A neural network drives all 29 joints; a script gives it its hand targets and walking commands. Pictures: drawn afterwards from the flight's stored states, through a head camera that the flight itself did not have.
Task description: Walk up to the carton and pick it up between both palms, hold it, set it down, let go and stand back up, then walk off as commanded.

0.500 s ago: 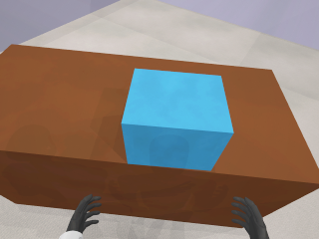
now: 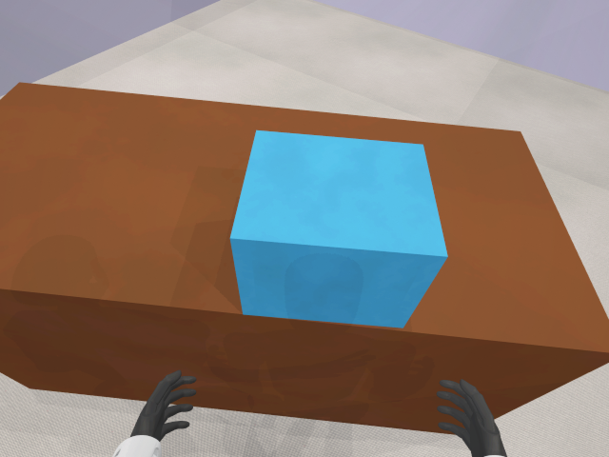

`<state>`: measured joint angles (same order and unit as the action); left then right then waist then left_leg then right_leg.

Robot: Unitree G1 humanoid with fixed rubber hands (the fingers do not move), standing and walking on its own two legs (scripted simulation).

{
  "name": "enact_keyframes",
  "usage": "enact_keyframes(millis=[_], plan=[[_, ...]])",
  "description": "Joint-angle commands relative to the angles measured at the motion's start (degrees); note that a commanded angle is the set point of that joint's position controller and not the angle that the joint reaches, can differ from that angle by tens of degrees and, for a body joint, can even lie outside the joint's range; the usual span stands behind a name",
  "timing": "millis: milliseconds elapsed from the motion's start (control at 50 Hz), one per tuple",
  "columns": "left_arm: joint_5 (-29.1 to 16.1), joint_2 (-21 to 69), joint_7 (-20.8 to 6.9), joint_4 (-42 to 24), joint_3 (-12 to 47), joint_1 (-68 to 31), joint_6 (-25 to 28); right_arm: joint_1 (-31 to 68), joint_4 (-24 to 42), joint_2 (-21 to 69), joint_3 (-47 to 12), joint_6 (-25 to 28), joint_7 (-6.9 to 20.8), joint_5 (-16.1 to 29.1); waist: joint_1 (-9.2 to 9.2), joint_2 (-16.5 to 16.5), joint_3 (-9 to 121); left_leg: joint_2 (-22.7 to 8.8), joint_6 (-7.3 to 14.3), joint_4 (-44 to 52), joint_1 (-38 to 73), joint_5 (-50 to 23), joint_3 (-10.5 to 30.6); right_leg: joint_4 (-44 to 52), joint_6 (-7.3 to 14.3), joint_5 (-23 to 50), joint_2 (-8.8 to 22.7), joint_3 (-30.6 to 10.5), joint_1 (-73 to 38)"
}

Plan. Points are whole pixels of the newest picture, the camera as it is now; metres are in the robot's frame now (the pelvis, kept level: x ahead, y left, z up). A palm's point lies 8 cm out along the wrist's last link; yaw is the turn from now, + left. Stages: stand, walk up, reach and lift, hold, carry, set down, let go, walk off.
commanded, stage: let go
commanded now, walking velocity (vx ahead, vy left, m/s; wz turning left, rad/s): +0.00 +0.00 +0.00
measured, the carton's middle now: (331, 231) +0.45 -0.03 +0.01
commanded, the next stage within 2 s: stand in 0.02 s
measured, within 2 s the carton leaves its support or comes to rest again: neither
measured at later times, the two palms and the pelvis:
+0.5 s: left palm (107, 440) +0.16 +0.26 -0.08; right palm out of the picture +0.14 -0.28 -0.07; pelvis +0.00 +0.00 -0.01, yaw +0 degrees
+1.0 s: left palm (104, 447) +0.15 +0.26 -0.08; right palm out of the picture +0.14 -0.28 -0.07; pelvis +0.00 +0.00 -0.01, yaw +0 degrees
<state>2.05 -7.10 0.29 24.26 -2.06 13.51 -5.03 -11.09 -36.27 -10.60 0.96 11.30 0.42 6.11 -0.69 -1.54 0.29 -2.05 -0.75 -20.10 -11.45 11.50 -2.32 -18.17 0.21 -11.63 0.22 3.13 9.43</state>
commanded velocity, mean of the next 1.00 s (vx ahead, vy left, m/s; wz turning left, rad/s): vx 0.00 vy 0.00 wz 0.00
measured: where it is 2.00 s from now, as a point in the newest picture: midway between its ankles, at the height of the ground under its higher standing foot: outside the picture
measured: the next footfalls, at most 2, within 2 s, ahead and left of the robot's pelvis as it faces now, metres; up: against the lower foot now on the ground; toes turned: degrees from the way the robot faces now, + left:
none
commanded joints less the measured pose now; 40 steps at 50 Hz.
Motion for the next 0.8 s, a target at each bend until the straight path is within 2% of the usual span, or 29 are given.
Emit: enact_keyframes(millis=[0, 40, 60, 100, 140, 160, 180, 200, 220, 240, 260, 340, 380, 400, 440, 460, 480, 520, 540, 560, 620, 640, 660, 680, 700, 720, 740, 760, 780], plan=[[1.58, -9.14, -0.60, 2.07, -2.23, -4.00, 0.24, 3.81, -3.90, -6.71, -0.16, 2.68, 0.53, -5.00, 2.30, 0.87, 1.47, 2.55, -1.17, -0.81, 13.26, -14.49, -2.18, 2.01, 0.74, 10.94, -1.76, -1.34, -0.71], [1.13, -8.94, -0.71, -1.94, -1.48, -4.57, 0.88, 3.47, -2.66, -6.34, -0.26, 3.36, 0.26, -4.28, 1.48, 2.59, 2.36, 2.83, -1.79, -1.51, 13.66, -15.52, -2.00, 1.16, 0.34, 11.61, -2.06, -0.82, -1.08], [1.73, -20.18, 0.15, 2.50, -5.80, -1.31, 4.41, -2.41, -3.37, -18.10, 3.83, -2.04, -1.02, -9.37, 1.74, -2.18, 8.98, -5.46, 1.86, -8.10, 9.03, -27.06, 3.85, -5.82, 0.32, 19.62, 4.84, -3.63, -2.24], [0.46, -19.20, 0.63, 3.26, -5.12, -0.06, 5.54, 3.46, -1.18, -18.85, 4.56, -5.67, -1.17, -9.63, 2.35, -1.25, 8.37, -5.55, 3.00, -7.13, 6.73, -19.11, 2.83, -5.89, 0.65, 12.81, 4.32, -3.85, 0.16], [0.79, -19.41, 0.19, 3.46, -4.65, -3.41, 5.67, 0.21, -1.60, -17.40, 3.71, -6.49, -1.33, -9.01, 0.30, -0.27, 0.19, -5.46, 2.95, -4.42, 1.35, -7.86, 4.05, -3.53, 1.73, 3.32, 4.45, -5.75, 2.69], [0.25, -20.01, 0.03, 3.74, -4.94, -3.20, 6.00, 2.56, -1.15, -17.39, 3.00, -6.82, -0.88, -8.97, 2.06, 0.02, -0.55, -5.00, 2.63, -3.88, 1.29, -5.51, 4.62, -2.70, 1.64, 1.52, 4.74, -6.22, 4.21], [0.54, -20.77, 0.01, 4.72, -4.62, -3.32, 6.00, 1.51, -1.03, -16.30, 3.16, -7.16, -0.85, -9.07, 0.78, 2.23, 0.93, -4.59, 2.34, -3.86, 0.25, -3.68, 3.98, -2.75, 1.44, 1.26, 4.46, -5.07, 2.30], [0.74, -19.88, -0.15, 4.28, -3.93, -4.76, 6.40, 3.26, -0.72, -16.75, 2.82, -7.11, -1.05, -9.13, 1.29, -0.51, 1.49, -5.08, 2.57, -3.21, 1.46, -4.60, 5.46, -4.25, 1.53, 0.09, 4.36, -5.20, 2.68], [0.46, -20.68, -0.33, 5.08, -3.55, -3.00, 6.60, 1.21, -1.14, -17.80, 2.74, -7.28, -1.03, -9.01, 1.36, 1.54, -0.91, -4.80, 2.83, -3.22, 0.13, -3.27, 5.10, -2.66, 1.48, -0.50, 4.71, -5.86, 2.73], [0.46, -20.57, -0.22, 5.63, -3.55, -3.26, 6.95, 1.68, -1.15, -18.05, 2.50, -7.58, -1.01, -8.80, 0.93, 0.42, 3.47, -5.36, 2.93, -4.02, 2.58, -4.79, 4.86, -3.60, 1.46, -0.02, 4.67, -5.57, 2.14], [0.14, -19.11, -0.77, 5.77, -2.55, -2.68, 6.83, 3.06, 0.12, -20.47, 3.79, -7.60, -0.82, -9.12, 1.20, 4.57, 0.17, -4.36, 2.61, -3.88, 1.78, -5.19, 4.57, -2.87, 1.48, 1.49, 4.46, -5.41, 2.95], [0.93, -22.37, -0.82, 6.76, -3.53, -3.23, 6.95, 0.50, -0.25, -19.40, 3.10, -8.25, -0.71, -8.54, 1.23, -0.68, 2.18, -4.89, 3.09, -4.04, 2.34, -7.95, 4.81, -3.68, 2.01, 3.98, 4.61, -5.00, 0.75], [0.07, -23.97, -0.43, 6.87, -3.45, -2.35, 7.05, 0.35, -0.44, -20.49, 3.02, -8.40, -0.66, -8.53, -0.05, 3.28, 2.89, -5.13, 3.22, -4.07, 2.90, -6.05, 6.38, -4.13, 2.24, 5.20, 5.48, -6.21, 0.77], [-0.72, -23.33, -0.78, 6.75, -3.62, -1.99, 6.93, 1.20, 0.05, -20.91, 3.09, -8.54, -0.61, -8.75, 0.88, 4.20, 2.09, -4.61, 2.84, -4.14, 2.73, -7.06, 4.82, -3.78, 1.87, 5.89, 5.10, -6.25, 0.79], [0.38, -23.90, -0.28, 6.85, -3.37, -3.64, 7.06, -0.64, -0.66, -21.05, 3.70, -8.87, -0.70, -8.48, -0.57, -0.22, 3.18, -4.75, 2.96, -4.57, 2.98, -7.13, 5.74, -3.78, 2.07, 6.55, 5.14, -5.44, -0.36], [-0.68, -23.50, -0.45, 7.59, -3.24, -0.91, 7.56, -0.47, -0.71, -23.38, 4.16, -8.58, -1.03, -8.51, 0.35, 3.21, 2.74, -5.25, 3.16, -4.12, 2.64, -8.03, 6.14, -4.63, 1.94, 6.32, 5.14, -6.20, 0.24], [-0.39, -21.58, -1.04, 8.00, -2.79, -3.33, 7.77, 0.41, -0.65, -22.30, 4.02, -8.41, -0.83, -8.81, 0.90, 1.04, 2.41, -5.14, 3.62, -3.78, 1.87, -7.29, 5.17, -3.78, 1.89, 5.64, 5.26, -6.01, -0.36], [-0.17, -24.13, -1.02, 7.70, -3.42, -3.12, 7.57, 2.24, 0.39, -22.29, 4.17, -8.16, -0.29, -8.42, 1.07, 2.51, 2.59, -4.80, 3.54, -4.36, 1.55, -4.82, 5.94, -4.32, 2.67, 4.72, 5.21, -5.84, -0.58], [0.10, -25.94, -0.64, 8.36, -4.12, -1.69, 7.32, 0.32, -0.10, -20.10, 3.02, -8.91, 0.03, -8.38, 0.91, 0.44, 2.30, -4.30, 3.26, -4.00, 3.29, -7.33, 5.06, -3.83, 1.73, 5.51, 4.51, -5.31, 0.17], [-0.06, -25.50, -0.37, 8.50, -4.11, -3.01, 7.09, 1.09, -0.16, -20.46, 3.43, -8.98, -0.12, -8.21, 0.44, 2.99, 2.32, -4.46, 3.92, -4.31, 2.87, -6.28, 5.47, -3.86, 2.63, 8.11, 5.39, -6.22, -0.07], [-0.67, -24.59, -0.96, 8.67, -3.64, -2.35, 7.69, 1.86, 0.26, -20.54, 2.88, -8.32, 0.22, -7.87, 0.80, 1.60, 2.88, -5.08, 2.82, -4.05, 4.12, -9.46, 5.64, -3.93, 1.57, 9.51, 4.96, -4.74, -0.62], [-0.57, -24.97, -0.89, 8.39, -3.62, -3.26, 7.78, 1.45, 0.39, -21.02, 3.43, -7.92, -0.12, -8.53, 0.08, 4.88, 3.25, -4.59, 2.72, -4.47, 2.97, -9.75, 4.66, -4.40, 1.68, 10.49, 5.40, -5.90, -1.43], [-0.45, -24.65, -1.03, 8.47, -3.61, -2.89, 7.91, 0.20, 0.05, -20.37, 3.26, -8.50, -0.30, -8.46, 0.35, 1.91, 4.43, -4.91, 2.65, -3.27, 3.14, -12.17, 5.08, -5.81, 1.49, 11.69, 4.98, -4.50, -1.35], [-0.42, -23.55, -0.90, 8.30, -3.25, -1.16, 7.92, 0.38, -0.44, -22.29, 3.74, -8.60, -0.43, -8.63, 1.49, 5.02, 3.56, -4.37, 3.36, -4.52, 2.84, -12.32, 4.98, -5.02, 1.41, 11.50, 4.83, -4.96, -1.90], [-0.52, -24.34, -0.78, 9.08, -3.59, -2.82, 7.40, 3.00, -0.75, -21.80, 3.94, -8.49, -0.39, -8.84, 0.70, 3.78, 4.32, -5.00, 2.97, -4.60, 4.32, -11.81, 5.03, -5.31, 2.22, 10.39, 5.35, -5.31, -0.87], [0.01, -23.63, -1.13, 8.85, -3.37, -2.96, 7.91, -0.14, -0.94, -21.08, 3.59, -8.58, -0.63, -8.38, 0.68, -0.91, 4.53, -5.41, 3.19, -4.93, 4.11, -12.05, 5.60, -5.55, 2.26, 9.99, 5.00, -4.58, -1.32], [-0.40, -24.98, -0.79, 8.28, -3.93, -2.84, 7.29, 0.65, -1.08, -21.28, 3.25, -9.11, -0.54, -7.98, 1.42, 4.10, 1.57, -5.14, 3.83, -4.47, 1.76, -8.84, 5.01, -5.07, 2.48, 8.86, 5.77, -6.13, -0.39], [-0.90, -23.64, -0.76, 8.50, -3.11, -1.54, 7.26, 1.33, -0.45, -22.40, 3.34, -9.05, -0.39, -8.72, 0.69, 3.55, 2.42, -4.74, 2.66, -3.38, 3.59, -7.76, 4.50, -4.28, 1.55, 7.61, 4.85, -5.35, 0.22], [-0.59, -22.59, -0.75, 8.40, -2.81, -1.73, 7.60, 1.65, -0.35, -21.33, 3.34, -8.56, -0.85, -8.26, 0.71, 4.02, 2.90, -5.42, 3.33, -4.00, 3.47, -8.22, 4.82, -3.55, 2.08, 9.91, 5.72, -5.69, -0.09]])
